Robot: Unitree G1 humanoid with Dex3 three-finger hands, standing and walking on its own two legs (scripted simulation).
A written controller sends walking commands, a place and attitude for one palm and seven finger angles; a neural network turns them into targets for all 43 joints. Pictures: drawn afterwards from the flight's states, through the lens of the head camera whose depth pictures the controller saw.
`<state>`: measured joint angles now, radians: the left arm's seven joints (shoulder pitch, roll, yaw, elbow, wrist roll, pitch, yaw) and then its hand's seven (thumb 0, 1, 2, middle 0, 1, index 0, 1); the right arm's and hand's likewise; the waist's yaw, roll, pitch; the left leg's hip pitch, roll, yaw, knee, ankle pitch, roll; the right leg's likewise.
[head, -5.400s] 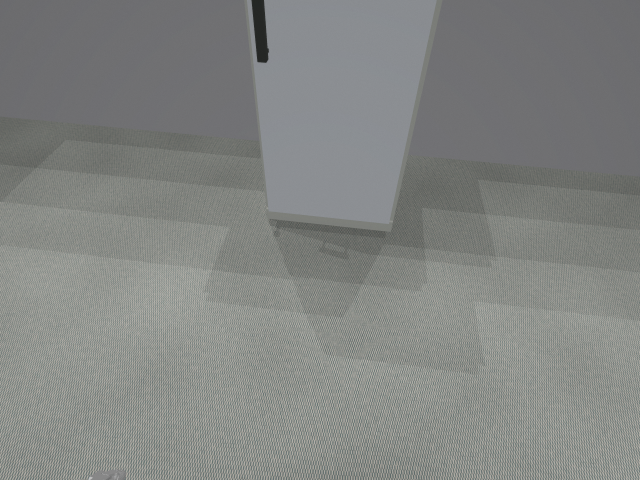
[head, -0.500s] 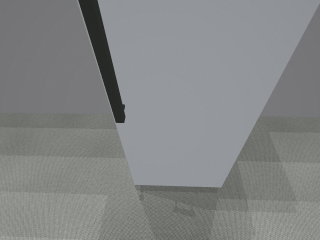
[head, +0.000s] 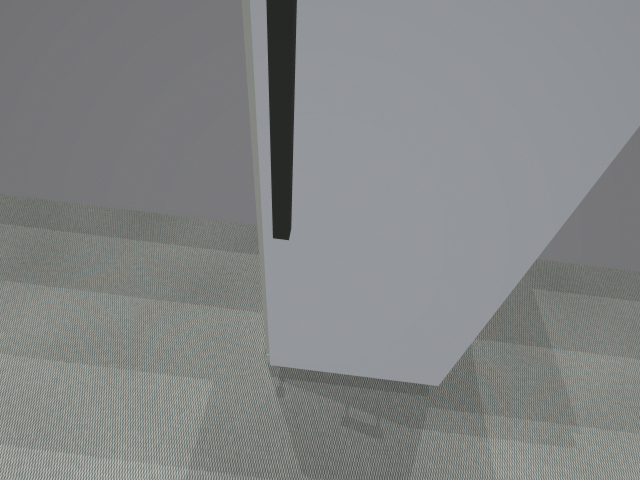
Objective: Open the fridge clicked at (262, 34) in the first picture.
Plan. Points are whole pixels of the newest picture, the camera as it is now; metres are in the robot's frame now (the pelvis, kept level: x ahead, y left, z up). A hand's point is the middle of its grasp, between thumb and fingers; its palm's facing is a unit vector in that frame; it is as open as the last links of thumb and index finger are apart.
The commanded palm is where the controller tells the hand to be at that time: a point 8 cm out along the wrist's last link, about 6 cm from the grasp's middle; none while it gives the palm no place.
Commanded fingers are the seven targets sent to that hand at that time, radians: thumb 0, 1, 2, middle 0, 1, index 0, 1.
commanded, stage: come to a stop and stand still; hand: left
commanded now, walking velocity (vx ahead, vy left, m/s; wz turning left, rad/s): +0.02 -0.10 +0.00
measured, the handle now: (285, 126) +0.52 +0.10 +0.18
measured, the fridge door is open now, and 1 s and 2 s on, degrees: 0 0 0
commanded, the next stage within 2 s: look again from close up in 1.26 s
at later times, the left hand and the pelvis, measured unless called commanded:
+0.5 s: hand out of the picture -0.03 +0.11 -0.18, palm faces +0.03 -0.99 -0.17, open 7.3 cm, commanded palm none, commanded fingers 0.00 0.90 0.90 -0.20 -0.30 -0.20 -0.30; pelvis -0.02 -0.05 +0.00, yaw +0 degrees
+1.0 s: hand out of the picture -0.01 +0.15 -0.18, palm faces +0.02 -0.98 -0.19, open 7.3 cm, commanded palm none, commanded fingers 0.00 0.90 0.90 -0.20 -0.30 -0.20 -0.30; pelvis -0.01 -0.02 -0.01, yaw -1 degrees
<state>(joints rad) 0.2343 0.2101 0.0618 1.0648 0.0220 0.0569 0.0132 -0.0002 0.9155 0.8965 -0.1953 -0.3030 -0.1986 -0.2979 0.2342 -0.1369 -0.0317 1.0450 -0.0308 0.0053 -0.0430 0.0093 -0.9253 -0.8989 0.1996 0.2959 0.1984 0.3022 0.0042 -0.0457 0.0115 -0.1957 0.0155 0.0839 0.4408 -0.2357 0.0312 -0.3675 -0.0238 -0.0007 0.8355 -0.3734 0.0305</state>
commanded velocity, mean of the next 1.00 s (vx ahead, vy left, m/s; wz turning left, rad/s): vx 0.00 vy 0.00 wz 0.00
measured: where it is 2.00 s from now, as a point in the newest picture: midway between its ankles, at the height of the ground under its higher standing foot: outside the picture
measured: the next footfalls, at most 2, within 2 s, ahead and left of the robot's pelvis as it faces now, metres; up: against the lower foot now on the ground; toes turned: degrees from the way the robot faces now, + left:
right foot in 0.18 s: +0.00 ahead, -0.14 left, +0.00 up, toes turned -4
